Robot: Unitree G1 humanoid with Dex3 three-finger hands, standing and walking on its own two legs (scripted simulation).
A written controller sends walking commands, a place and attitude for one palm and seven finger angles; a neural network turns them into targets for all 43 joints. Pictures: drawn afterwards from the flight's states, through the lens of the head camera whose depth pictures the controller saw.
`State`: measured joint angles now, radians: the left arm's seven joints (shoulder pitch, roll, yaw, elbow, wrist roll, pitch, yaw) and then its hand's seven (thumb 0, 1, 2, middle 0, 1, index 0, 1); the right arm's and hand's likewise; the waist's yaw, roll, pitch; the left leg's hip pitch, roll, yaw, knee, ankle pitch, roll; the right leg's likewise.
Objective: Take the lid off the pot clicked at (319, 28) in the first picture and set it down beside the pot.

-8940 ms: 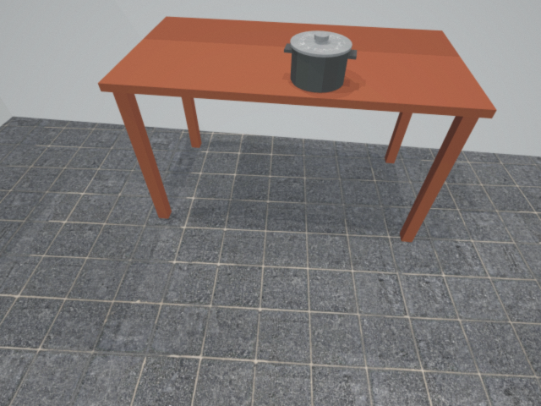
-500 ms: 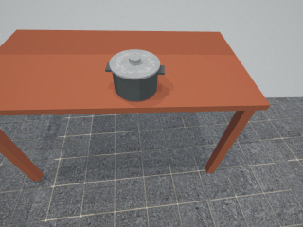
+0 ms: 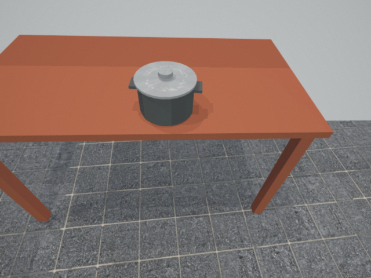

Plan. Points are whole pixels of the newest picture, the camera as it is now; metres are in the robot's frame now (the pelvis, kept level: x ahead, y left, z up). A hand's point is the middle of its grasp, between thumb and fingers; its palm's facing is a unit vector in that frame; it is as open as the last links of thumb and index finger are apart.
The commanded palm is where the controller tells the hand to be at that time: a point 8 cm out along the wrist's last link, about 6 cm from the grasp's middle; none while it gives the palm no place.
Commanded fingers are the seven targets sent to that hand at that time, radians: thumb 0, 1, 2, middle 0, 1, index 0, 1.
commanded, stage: look again from close up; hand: left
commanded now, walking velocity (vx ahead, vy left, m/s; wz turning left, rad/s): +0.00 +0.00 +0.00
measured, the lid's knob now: (165, 72) +0.66 +0.11 +0.09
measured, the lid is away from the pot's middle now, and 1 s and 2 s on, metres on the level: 0.00 0.00 0.00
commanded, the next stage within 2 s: shuffle to correct the standing spot in 0.04 s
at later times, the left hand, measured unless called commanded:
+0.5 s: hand out of the picture +0.02 +0.15 -0.19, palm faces +0.16 -0.97 -0.19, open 7.4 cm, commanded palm none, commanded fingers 0.00 0.90 0.90 -0.20 -0.30 -0.20 -0.30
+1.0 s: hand (127, 242) +0.24 +0.17 -0.17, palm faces +0.17 -0.97 -0.17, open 7.4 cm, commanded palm none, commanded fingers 0.00 0.90 0.90 -0.20 -0.30 -0.20 -0.30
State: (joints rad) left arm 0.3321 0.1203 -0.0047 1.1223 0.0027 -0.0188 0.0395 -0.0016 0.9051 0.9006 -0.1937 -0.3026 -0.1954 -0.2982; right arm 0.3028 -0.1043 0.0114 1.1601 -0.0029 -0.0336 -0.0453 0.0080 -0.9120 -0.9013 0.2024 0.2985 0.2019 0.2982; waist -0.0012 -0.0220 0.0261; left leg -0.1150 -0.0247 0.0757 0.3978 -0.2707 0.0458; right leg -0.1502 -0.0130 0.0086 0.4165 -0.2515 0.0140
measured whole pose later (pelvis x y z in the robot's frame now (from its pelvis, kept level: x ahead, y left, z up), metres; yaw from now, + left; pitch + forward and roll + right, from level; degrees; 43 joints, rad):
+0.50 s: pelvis +0.06 -0.02 -0.01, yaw +5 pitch +2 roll +0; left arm 0.37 0.14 0.04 1.06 0.02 -0.06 0.03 0.00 0.91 0.90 -0.19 -0.30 -0.20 -0.30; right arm 0.39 -0.11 -0.03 1.14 -0.02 -0.01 -0.02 0.01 -0.91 -0.90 0.20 0.30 0.20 0.30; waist 0.00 -0.01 0.01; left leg -0.29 -0.01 0.04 0.82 -0.50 0.05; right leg -0.15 -0.02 -0.10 0.54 -0.42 -0.02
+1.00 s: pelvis +0.18 -0.02 +0.00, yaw +6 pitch +0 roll +0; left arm 0.22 0.18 0.07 0.94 0.01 -0.02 -0.01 0.00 0.91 0.90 -0.19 -0.30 -0.19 -0.30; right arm 0.22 -0.17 -0.05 0.98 -0.03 -0.04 -0.02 0.00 -0.93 -0.90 0.21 0.30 0.21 0.30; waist 0.00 -0.02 0.04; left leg -0.23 0.04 0.02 0.48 -0.25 -0.01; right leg -0.45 -0.07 -0.02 0.80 -0.34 0.01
